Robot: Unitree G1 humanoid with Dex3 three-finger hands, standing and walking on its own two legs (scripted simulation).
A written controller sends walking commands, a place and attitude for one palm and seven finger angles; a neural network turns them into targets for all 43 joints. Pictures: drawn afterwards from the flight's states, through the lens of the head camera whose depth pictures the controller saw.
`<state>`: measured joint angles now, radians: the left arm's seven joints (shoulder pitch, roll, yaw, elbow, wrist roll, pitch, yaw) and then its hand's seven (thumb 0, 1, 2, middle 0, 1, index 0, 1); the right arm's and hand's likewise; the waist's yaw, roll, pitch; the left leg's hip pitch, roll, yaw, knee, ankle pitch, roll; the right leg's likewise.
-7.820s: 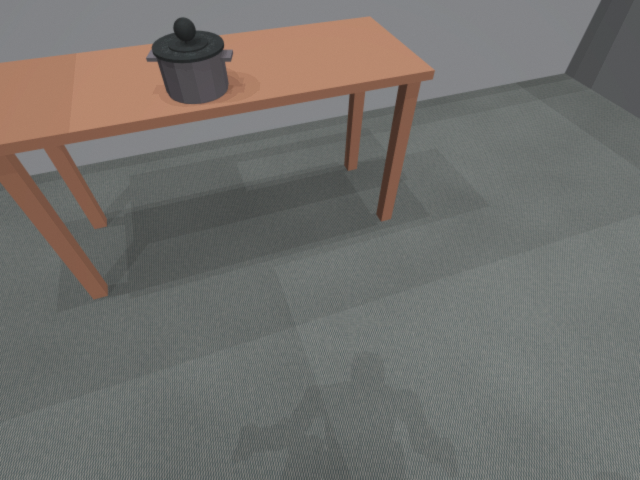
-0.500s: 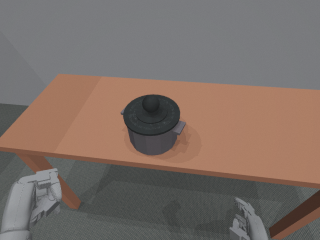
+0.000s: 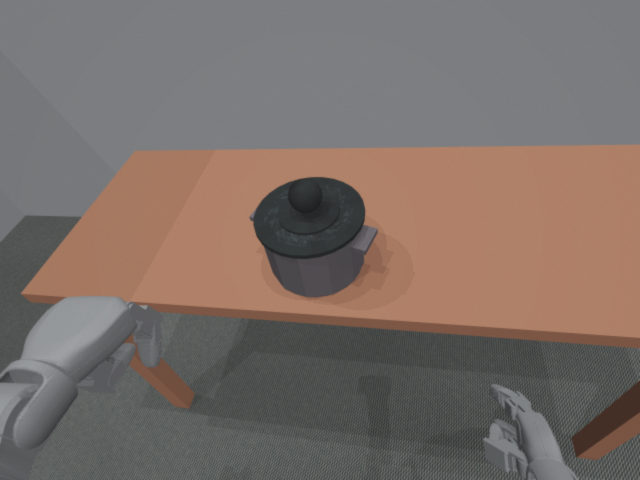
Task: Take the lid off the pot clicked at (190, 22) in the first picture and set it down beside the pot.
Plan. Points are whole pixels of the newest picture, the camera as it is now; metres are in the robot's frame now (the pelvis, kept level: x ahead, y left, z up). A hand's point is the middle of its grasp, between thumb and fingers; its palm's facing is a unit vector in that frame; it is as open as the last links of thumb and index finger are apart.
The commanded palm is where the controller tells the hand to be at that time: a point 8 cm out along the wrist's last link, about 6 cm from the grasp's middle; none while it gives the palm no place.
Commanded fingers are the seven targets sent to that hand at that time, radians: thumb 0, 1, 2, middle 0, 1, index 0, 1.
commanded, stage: reach forward and open the fingers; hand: left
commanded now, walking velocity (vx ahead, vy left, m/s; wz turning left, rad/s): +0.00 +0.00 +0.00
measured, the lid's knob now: (305, 195) +0.51 +0.08 +0.08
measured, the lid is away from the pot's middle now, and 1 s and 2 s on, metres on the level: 0.00 0.00 0.00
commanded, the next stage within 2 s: move the open hand above the knob in 0.62 s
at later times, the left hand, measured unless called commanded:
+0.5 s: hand (110, 299) +0.26 +0.26 +0.15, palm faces -0.13 +0.00 -0.99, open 10.0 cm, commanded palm +0.24 +0.26 +0.21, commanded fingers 0.00 -0.36 1.46 -0.80 -0.08 -0.80 -0.08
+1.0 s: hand (137, 252) +0.31 +0.24 +0.17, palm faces -0.11 +0.01 -0.99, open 10.5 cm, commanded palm +0.29 +0.23 +0.23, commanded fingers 0.00 -0.38 1.50 -0.81 -0.08 -0.81 -0.08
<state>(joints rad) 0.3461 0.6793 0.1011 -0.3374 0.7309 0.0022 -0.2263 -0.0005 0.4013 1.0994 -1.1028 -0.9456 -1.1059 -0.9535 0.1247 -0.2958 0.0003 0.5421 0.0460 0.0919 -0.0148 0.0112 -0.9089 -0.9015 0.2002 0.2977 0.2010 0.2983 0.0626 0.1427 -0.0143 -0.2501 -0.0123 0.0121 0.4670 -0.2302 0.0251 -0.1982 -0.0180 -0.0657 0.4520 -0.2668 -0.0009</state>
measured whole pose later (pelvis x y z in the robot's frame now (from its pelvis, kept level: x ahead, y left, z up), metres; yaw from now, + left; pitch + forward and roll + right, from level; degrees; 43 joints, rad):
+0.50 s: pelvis -0.02 +0.01 +0.00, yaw +0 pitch -1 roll +0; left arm -0.02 0.70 0.05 -0.20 0.74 0.03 -0.31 0.00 -0.29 1.39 -0.83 -0.15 -0.83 -0.16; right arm 0.13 -0.29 0.02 0.55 0.06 0.08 0.01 0.01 -0.91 -0.90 0.20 0.30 0.20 0.30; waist 0.06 0.12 0.02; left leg -0.24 -0.03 0.02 0.43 -0.19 0.04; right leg -0.19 -0.04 -0.06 0.44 -0.23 0.01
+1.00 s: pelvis -0.02 +0.02 +0.00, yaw +0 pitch +0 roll +0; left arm -0.32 0.66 -0.08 -0.08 0.79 0.13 -0.40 0.00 -0.37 1.49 -0.82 -0.08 -0.82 -0.09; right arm 0.11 -0.28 0.03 0.55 0.06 0.09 0.02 0.01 -0.91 -0.90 0.20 0.30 0.20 0.30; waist 0.05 0.11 0.01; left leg -0.26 -0.05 0.02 0.46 -0.19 0.05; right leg -0.22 -0.05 -0.06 0.48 -0.25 0.02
